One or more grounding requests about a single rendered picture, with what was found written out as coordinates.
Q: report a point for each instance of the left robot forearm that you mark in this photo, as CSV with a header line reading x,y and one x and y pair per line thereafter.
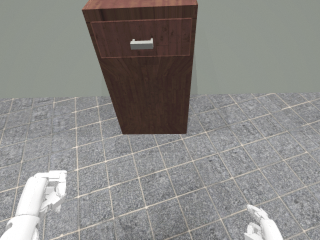
x,y
22,227

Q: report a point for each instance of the right robot hand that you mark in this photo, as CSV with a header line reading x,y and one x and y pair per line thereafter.
x,y
267,230

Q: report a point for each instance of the cabinet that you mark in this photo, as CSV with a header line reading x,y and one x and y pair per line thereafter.
x,y
150,94

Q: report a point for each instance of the left robot hand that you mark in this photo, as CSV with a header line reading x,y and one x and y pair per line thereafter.
x,y
49,186

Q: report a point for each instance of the drawer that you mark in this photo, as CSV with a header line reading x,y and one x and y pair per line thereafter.
x,y
171,36

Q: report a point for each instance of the handle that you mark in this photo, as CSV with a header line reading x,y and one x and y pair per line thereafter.
x,y
139,45

